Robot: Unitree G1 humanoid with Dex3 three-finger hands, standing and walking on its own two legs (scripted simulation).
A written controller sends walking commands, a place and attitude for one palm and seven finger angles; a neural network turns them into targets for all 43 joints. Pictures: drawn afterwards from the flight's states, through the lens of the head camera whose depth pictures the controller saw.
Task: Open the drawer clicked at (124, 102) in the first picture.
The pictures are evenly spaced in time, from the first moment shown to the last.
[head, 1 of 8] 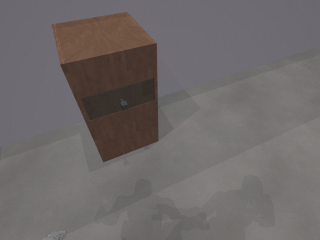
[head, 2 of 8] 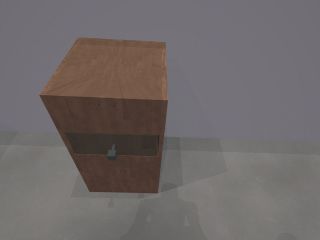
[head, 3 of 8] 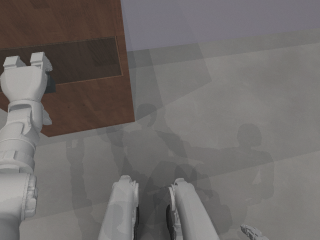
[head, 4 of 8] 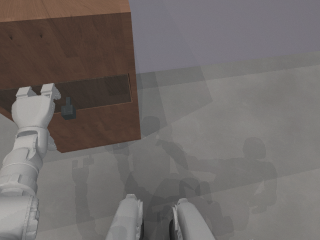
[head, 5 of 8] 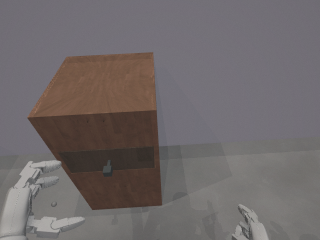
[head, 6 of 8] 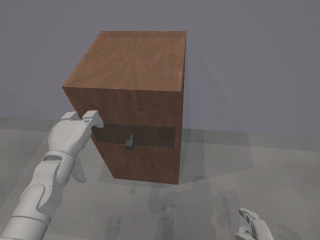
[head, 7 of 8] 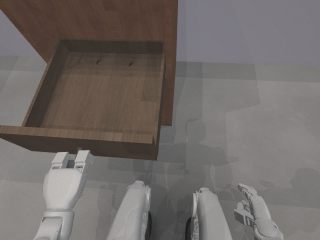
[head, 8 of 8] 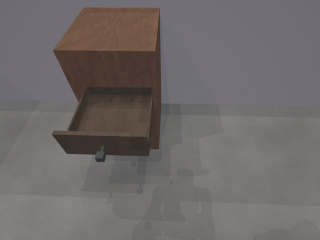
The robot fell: no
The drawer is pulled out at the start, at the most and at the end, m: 0.00 0.30 0.30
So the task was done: yes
